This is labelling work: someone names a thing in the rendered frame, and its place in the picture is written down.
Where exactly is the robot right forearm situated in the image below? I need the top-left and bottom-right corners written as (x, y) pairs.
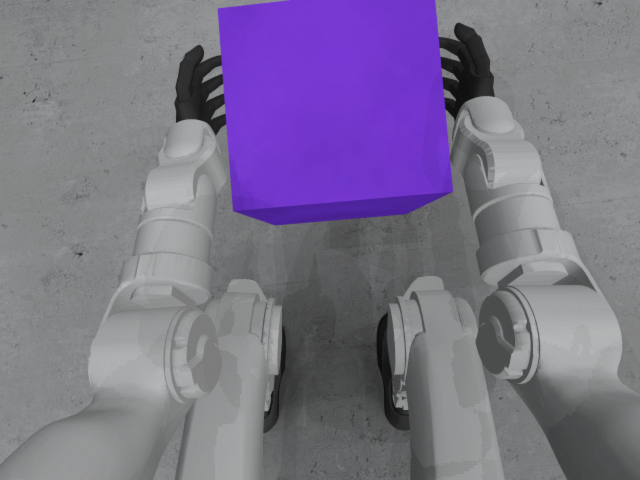
top-left (450, 96), bottom-right (622, 363)

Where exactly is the robot left forearm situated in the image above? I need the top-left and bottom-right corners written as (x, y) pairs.
top-left (88, 119), bottom-right (228, 387)

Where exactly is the robot right shin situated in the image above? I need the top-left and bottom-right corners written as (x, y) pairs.
top-left (391, 276), bottom-right (478, 408)

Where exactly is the robot left upper arm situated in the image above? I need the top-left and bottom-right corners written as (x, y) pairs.
top-left (0, 306), bottom-right (222, 480)

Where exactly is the carton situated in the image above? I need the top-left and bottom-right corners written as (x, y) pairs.
top-left (218, 0), bottom-right (453, 225)

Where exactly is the robot right hand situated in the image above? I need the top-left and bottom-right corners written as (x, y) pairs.
top-left (439, 23), bottom-right (495, 121)

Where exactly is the robot left hand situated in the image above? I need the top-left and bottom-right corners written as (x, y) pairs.
top-left (174, 45), bottom-right (226, 135)

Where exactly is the robot left foot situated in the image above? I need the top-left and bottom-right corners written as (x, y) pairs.
top-left (263, 325), bottom-right (286, 433)

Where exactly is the robot right upper arm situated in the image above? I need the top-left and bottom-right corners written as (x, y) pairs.
top-left (476, 285), bottom-right (640, 480)

